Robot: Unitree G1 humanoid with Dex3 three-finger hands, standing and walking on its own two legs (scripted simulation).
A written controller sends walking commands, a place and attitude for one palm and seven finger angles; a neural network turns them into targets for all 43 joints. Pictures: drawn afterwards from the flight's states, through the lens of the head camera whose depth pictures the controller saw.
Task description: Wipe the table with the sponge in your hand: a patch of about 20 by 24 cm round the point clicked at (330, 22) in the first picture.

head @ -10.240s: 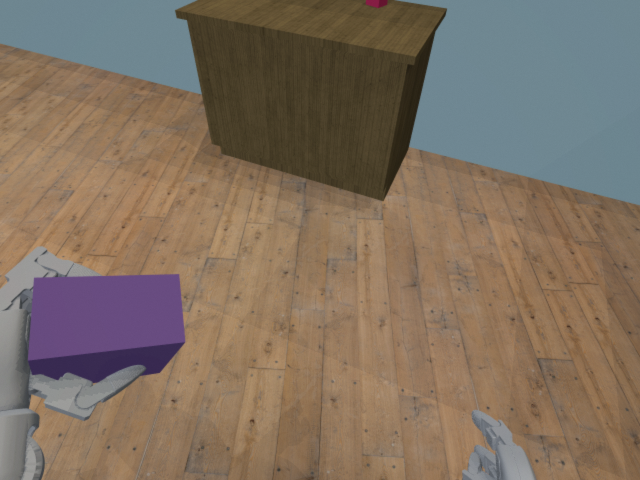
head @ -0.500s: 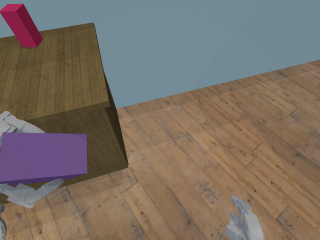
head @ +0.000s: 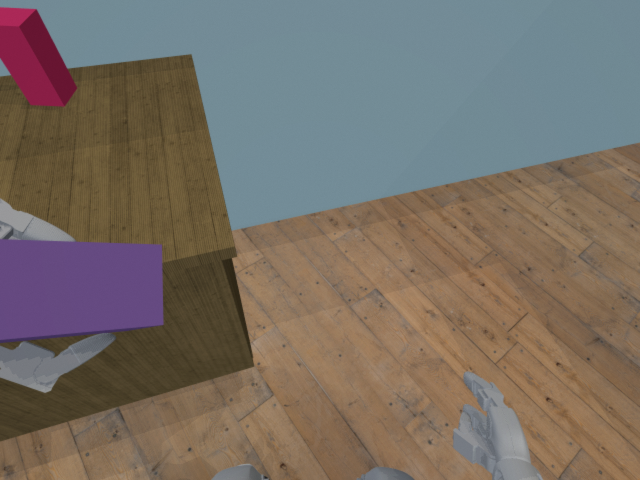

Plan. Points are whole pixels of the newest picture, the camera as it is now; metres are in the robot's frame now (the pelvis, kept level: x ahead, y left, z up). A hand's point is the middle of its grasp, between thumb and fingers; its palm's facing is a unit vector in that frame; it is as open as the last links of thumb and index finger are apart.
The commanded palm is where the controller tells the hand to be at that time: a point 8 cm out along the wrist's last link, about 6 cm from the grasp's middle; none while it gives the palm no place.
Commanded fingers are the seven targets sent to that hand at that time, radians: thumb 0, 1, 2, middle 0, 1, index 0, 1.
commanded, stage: come to a stop and stand still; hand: left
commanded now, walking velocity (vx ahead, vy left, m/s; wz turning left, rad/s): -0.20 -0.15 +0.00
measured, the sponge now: (95, 294) +0.25 +0.21 +0.16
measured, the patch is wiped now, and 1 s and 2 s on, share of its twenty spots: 0.00 0.00 0.00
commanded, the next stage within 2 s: look again from close up in 1.62 s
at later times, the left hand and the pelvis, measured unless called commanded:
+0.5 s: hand (47, 317) +0.21 +0.22 +0.19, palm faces +0.36 -0.79 -0.50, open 10.8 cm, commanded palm +0.13 +0.27 +0.19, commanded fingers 0.00 0.10 1.30 -1.20 -1.60 -1.20 -1.60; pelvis -0.02 -0.02 +0.01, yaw +2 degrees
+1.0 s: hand out of the picture +0.18 +0.28 +0.19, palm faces +0.42 -0.81 -0.41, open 10.8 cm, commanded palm +0.12 +0.31 +0.19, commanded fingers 0.00 0.10 1.30 -1.20 -1.60 -1.20 -1.60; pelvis -0.04 +0.03 +0.01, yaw -1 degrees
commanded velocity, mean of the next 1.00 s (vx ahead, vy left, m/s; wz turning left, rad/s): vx -0.03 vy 0.02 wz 0.00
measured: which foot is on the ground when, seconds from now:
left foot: down 0.00-0.20, up 0.22-0.48, down 0.50-1.00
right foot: up 0.00-0.12, down 0.14-1.00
